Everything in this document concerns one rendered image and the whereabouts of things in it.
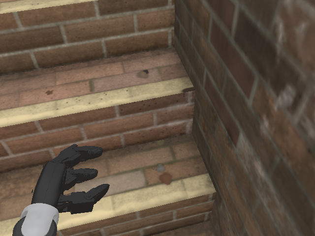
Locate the robot left forearm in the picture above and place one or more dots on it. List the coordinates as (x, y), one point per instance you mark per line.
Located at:
(37, 220)

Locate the robot left hand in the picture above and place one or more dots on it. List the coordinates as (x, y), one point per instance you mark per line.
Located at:
(59, 175)

